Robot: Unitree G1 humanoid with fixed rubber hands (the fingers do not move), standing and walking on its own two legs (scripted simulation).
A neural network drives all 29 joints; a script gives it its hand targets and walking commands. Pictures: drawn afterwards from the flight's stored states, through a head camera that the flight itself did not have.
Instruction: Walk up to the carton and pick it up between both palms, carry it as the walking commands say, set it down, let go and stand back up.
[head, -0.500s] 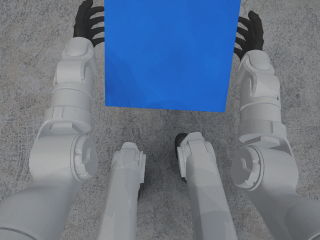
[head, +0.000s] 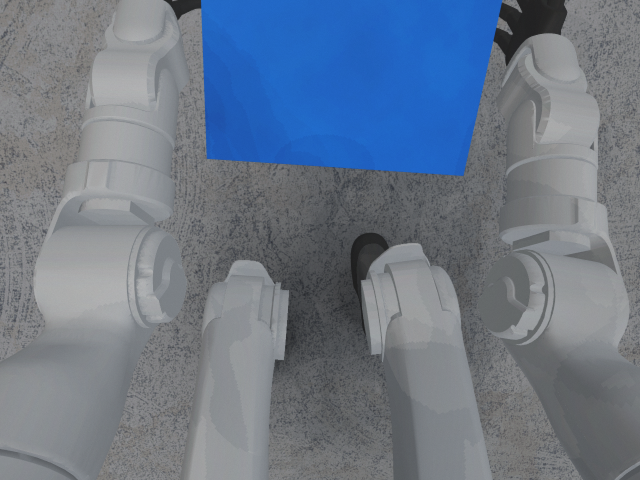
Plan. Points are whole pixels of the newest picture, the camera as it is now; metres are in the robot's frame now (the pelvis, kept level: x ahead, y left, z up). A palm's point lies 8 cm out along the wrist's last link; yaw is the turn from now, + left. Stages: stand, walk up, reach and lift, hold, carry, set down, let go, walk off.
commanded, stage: set down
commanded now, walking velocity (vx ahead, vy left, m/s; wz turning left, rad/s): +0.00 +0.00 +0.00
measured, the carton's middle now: (338, 48) +0.54 -0.07 -0.24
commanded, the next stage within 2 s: none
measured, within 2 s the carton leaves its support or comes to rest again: rests again in 1.24 s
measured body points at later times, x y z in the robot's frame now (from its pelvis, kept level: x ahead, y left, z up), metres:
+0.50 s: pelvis +0.00 +0.00 -0.03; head +0.37 -0.01 +0.21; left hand +0.59 +0.10 -0.20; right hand +0.53 -0.25 -0.19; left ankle +0.08 +0.10 -0.39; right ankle +0.13 -0.12 -0.39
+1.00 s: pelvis +0.00 +0.00 -0.05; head +0.38 -0.01 +0.20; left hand +0.60 +0.10 -0.21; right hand +0.54 -0.25 -0.21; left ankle +0.08 +0.10 -0.39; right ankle +0.13 -0.12 -0.39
